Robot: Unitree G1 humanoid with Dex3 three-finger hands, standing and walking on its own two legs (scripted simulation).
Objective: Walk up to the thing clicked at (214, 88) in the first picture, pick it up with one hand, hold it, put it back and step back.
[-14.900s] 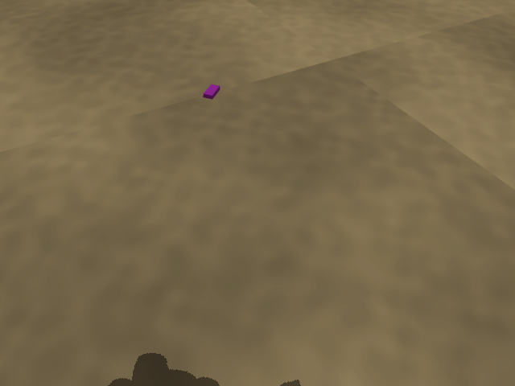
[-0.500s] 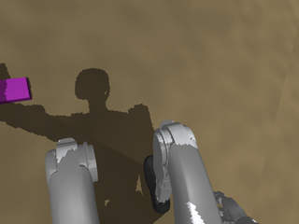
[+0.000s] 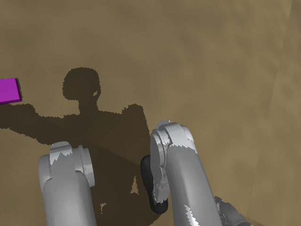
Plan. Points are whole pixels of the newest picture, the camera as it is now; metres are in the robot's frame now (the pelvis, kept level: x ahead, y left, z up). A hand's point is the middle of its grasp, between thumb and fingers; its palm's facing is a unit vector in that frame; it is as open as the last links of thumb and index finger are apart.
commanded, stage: rise first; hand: left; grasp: from above
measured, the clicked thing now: out of the picture +0.47 +0.34 -0.30
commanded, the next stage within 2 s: approach in 0.60 s
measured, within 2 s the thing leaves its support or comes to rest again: neither
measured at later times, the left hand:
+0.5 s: hand out of the picture +0.42 +0.37 -0.18, palm faces -0.46 -0.12 -0.88, open 13.1 cm
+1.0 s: hand out of the picture +0.46 +0.34 -0.18, palm faces -0.42 -0.09 -0.90, open 13.1 cm
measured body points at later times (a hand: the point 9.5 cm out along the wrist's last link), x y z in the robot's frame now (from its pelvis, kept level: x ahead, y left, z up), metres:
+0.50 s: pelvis +0.00 +0.00 +0.00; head +0.24 +0.12 +0.36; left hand +0.44 +0.38 -0.13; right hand +0.07 -0.27 -0.08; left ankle +0.06 +0.12 -0.28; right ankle +0.11 -0.15 -0.28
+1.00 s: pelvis +0.00 +0.00 +0.00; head +0.24 +0.12 +0.36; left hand +0.48 +0.34 -0.13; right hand +0.06 -0.27 -0.07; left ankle +0.06 +0.12 -0.28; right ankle +0.11 -0.15 -0.28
